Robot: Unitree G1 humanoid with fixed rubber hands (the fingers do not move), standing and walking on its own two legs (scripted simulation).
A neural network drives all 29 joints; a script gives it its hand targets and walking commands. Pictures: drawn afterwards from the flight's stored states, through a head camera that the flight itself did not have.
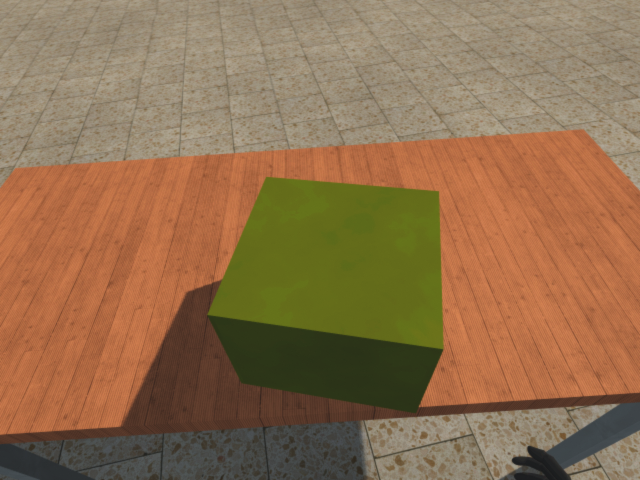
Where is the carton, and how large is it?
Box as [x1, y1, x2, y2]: [207, 177, 443, 412]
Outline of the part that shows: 266,177 207,314 241,382 415,412 443,349 438,191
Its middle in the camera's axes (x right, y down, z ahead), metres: +0.03 +0.07 +0.54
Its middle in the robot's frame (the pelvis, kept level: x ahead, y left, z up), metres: +0.37 +0.01 +0.02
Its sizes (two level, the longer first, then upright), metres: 0.245 0.234 0.188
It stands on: a table, 0.69 m high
